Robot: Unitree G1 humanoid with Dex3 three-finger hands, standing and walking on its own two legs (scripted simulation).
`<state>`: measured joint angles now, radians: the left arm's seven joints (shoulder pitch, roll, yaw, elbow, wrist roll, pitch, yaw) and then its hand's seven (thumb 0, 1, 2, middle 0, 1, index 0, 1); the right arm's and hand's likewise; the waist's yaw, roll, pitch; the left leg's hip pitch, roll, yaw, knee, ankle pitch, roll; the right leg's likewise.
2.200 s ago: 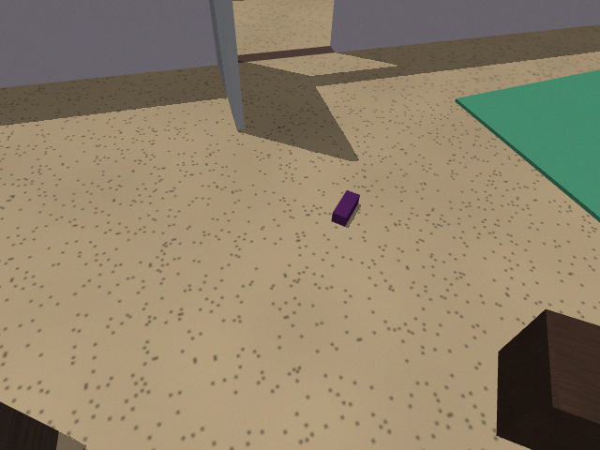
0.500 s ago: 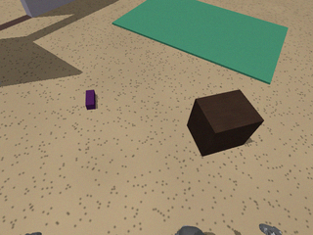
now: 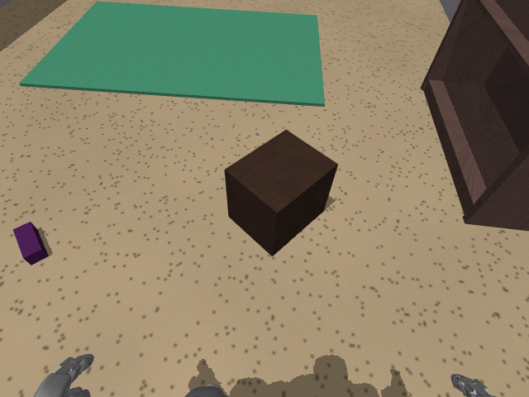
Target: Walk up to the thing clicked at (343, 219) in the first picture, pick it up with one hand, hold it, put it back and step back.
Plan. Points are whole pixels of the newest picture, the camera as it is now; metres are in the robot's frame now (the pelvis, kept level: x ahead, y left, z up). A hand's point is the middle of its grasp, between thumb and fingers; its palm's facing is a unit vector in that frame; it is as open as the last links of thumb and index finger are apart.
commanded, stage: walk up
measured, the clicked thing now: (30, 242) +0.74 +0.95 -0.72
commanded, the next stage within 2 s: none
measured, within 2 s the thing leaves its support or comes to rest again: neither
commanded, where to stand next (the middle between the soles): +0.04 -0.03 m, yaw -47 degrees
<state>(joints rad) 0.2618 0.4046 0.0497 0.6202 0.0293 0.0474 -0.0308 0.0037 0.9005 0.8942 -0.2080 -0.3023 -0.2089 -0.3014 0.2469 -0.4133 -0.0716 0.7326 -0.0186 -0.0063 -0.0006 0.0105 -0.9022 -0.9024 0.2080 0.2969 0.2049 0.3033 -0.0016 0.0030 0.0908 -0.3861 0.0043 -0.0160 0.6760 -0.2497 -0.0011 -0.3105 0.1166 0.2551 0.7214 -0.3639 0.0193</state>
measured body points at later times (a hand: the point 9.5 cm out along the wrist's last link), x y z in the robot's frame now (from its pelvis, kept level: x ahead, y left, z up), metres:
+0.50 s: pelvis -0.01 -0.01 -0.01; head +0.02 -0.04 +0.44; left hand +0.20 +0.25 -0.10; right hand -0.06 -0.35 -0.12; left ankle +0.06 +0.11 -0.68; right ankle -0.03 -0.14 -0.72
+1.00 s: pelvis +0.00 +0.01 +0.00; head +0.03 -0.01 +0.45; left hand +0.27 +0.21 -0.11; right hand -0.16 -0.29 -0.09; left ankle +0.09 +0.08 -0.72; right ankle -0.07 -0.11 -0.70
